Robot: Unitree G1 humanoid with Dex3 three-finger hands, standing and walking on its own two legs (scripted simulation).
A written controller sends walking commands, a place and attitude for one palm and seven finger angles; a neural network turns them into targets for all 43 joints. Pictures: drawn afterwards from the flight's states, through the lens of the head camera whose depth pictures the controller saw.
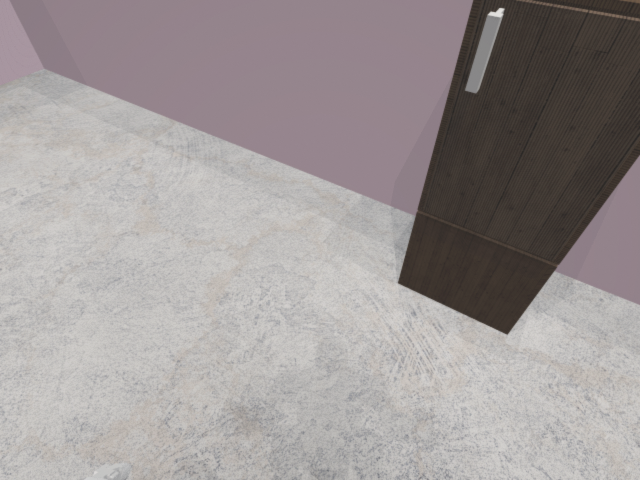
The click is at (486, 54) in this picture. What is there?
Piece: cupboard door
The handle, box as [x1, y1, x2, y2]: [465, 8, 504, 92]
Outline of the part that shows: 499,8 495,12 490,12 487,15 465,90 476,92 479,87 503,14 502,13 504,9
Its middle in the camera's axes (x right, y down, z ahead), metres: +0.35 -0.39 +0.81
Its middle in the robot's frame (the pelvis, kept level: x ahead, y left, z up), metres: +0.90 -0.30 +0.16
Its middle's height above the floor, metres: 0.93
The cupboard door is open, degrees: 0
